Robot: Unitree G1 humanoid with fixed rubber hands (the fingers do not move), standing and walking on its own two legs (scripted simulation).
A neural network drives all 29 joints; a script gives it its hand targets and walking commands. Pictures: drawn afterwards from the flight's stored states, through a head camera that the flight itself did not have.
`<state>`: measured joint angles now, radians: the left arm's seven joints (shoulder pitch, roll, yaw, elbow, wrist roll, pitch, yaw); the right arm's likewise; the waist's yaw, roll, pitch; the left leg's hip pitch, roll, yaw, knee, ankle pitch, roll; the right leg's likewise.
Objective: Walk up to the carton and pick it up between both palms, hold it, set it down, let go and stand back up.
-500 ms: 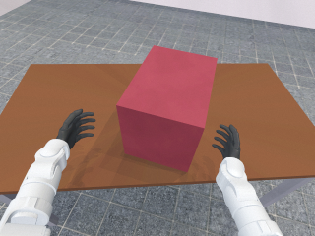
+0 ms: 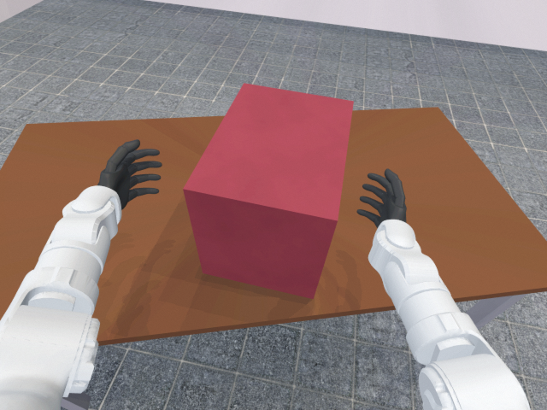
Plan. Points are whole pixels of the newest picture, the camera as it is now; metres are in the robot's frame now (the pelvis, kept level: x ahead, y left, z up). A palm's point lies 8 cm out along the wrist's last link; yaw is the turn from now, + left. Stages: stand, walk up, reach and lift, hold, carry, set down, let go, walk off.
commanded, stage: reach and lift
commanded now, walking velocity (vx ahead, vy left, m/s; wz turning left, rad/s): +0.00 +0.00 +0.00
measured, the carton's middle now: (277, 187) +0.53 -0.06 -0.01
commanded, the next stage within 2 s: none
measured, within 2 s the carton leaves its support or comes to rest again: neither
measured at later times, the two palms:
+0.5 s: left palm (132, 133) +0.49 +0.17 +0.16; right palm (402, 173) +0.40 -0.22 +0.14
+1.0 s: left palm (144, 113) +0.53 +0.15 +0.18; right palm (401, 150) +0.43 -0.22 +0.16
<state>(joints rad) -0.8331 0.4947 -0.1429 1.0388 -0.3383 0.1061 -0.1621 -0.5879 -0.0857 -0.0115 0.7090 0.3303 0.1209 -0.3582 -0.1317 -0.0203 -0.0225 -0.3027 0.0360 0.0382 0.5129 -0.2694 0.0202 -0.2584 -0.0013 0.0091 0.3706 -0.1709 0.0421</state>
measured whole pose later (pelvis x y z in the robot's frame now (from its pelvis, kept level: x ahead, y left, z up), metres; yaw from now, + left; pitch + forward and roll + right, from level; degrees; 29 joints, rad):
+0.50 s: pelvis +0.00 -0.01 +0.00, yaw +0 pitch +10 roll -2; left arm -1.20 0.51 -0.21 1.40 -0.37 0.09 -0.13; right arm -0.93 -0.11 -0.03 0.97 0.36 0.15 -0.34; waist -0.22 -0.02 -0.11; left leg -0.43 0.03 0.02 0.50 -0.24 0.01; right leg -0.39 0.00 -0.01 0.37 -0.15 0.03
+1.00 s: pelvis +0.01 -0.01 +0.00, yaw +1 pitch +17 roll -2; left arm -1.42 0.51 -0.23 1.65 -0.37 0.05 -0.10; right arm -1.12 -0.09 -0.09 1.16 0.32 0.16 -0.30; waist -0.30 -0.02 -0.22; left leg -0.58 0.03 0.00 0.50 -0.23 0.01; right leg -0.53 -0.01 -0.03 0.37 -0.15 0.03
